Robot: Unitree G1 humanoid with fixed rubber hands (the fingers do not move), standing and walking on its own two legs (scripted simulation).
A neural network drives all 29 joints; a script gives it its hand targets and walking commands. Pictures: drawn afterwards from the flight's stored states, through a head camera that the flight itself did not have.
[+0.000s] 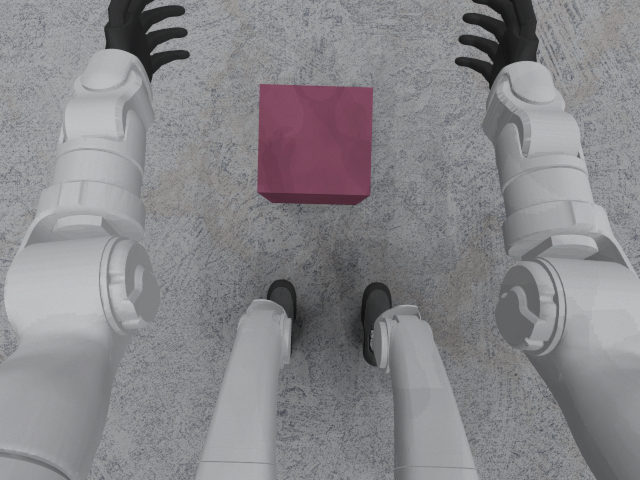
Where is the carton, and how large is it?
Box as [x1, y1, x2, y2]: [257, 84, 372, 204]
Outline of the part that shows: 260,84 257,192 272,202 356,204 368,196 370,185 372,87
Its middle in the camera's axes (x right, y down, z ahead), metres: -0.01 -0.18 +0.84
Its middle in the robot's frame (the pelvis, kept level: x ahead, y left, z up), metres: +0.53 +0.04 -0.53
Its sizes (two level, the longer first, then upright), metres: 0.210 0.200 0.250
